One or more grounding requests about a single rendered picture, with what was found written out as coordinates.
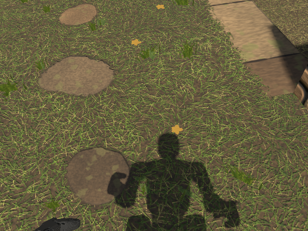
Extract robot left hand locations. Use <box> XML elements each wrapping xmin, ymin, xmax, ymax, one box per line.
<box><xmin>33</xmin><ymin>218</ymin><xmax>81</xmax><ymax>231</ymax></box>

